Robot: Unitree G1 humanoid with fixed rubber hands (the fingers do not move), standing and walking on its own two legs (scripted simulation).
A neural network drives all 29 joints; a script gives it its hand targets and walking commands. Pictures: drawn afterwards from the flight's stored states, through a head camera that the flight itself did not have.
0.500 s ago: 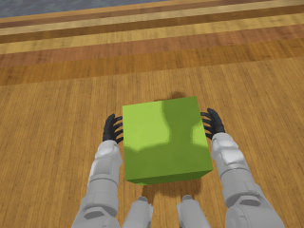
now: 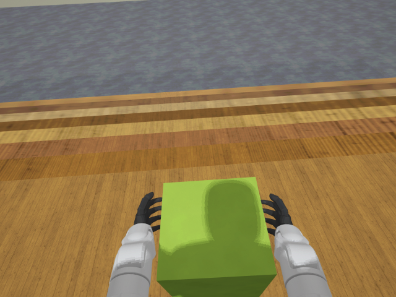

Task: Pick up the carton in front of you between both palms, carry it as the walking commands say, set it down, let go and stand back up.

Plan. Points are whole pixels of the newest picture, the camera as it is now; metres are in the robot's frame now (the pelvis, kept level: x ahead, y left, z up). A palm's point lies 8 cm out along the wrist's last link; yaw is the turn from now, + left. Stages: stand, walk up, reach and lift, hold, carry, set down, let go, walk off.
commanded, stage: reach and lift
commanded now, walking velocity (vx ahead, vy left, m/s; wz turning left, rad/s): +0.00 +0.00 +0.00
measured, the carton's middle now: (213, 243) +0.30 +0.00 -0.09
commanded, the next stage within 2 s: hold in 1.16 s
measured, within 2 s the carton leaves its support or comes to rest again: neither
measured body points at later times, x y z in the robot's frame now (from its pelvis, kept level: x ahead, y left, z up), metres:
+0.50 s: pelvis -0.02 +0.00 +0.01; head -0.05 +0.00 +0.46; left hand +0.30 +0.15 +0.04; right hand +0.29 -0.15 +0.03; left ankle +0.00 +0.12 -0.73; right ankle +0.01 -0.13 -0.73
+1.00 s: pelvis +0.00 +0.00 +0.02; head -0.04 +0.00 +0.47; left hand +0.30 +0.15 +0.05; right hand +0.30 -0.15 +0.04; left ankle +0.00 +0.12 -0.73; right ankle +0.01 -0.13 -0.73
